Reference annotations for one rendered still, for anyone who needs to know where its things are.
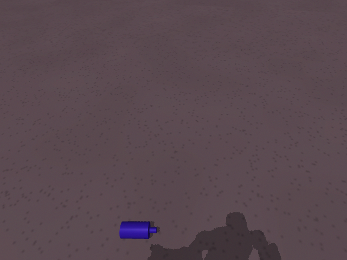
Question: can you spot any bottle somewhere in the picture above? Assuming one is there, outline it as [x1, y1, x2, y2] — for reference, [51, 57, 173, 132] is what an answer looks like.
[119, 222, 157, 239]

